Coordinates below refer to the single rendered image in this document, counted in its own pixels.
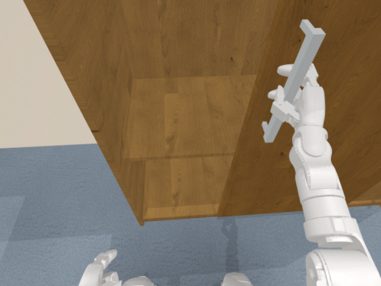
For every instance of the right robot hand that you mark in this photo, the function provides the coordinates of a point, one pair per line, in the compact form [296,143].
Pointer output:
[309,102]

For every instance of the handle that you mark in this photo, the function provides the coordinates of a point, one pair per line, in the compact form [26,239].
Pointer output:
[307,52]

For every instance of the right robot thigh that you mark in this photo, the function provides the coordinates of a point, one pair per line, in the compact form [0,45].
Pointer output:
[236,279]

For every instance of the left robot hand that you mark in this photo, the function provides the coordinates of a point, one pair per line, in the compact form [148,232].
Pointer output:
[93,275]

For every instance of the right robot upper arm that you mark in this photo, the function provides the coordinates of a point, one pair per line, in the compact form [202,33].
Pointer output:
[337,267]

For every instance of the wardrobe door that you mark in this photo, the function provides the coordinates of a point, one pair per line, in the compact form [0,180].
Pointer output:
[374,193]
[261,178]

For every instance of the robot right forearm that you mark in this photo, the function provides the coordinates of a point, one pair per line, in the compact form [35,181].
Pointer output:
[327,218]

